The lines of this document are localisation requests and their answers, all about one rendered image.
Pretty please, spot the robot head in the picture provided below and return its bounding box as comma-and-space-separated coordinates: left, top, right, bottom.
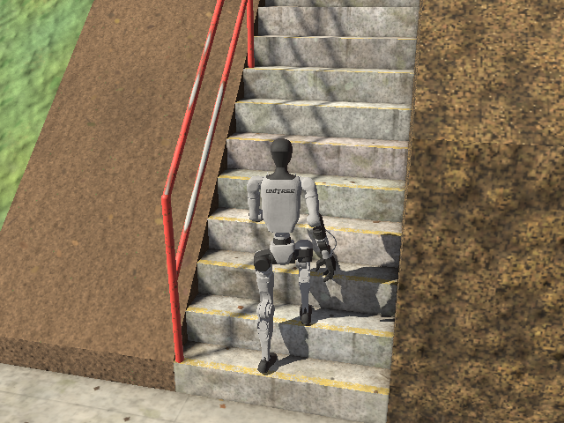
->
266, 138, 296, 180

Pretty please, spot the robot right forearm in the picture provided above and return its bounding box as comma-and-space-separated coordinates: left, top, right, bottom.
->
313, 213, 332, 259

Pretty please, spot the right robot upper arm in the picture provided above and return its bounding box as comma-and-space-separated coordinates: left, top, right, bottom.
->
299, 176, 321, 227

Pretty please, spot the robot right hand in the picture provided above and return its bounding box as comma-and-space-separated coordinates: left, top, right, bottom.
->
315, 253, 336, 282

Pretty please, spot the left robot foot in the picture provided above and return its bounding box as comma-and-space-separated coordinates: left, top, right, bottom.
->
257, 352, 277, 373

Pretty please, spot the left robot upper arm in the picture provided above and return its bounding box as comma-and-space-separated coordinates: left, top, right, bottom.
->
247, 175, 263, 221

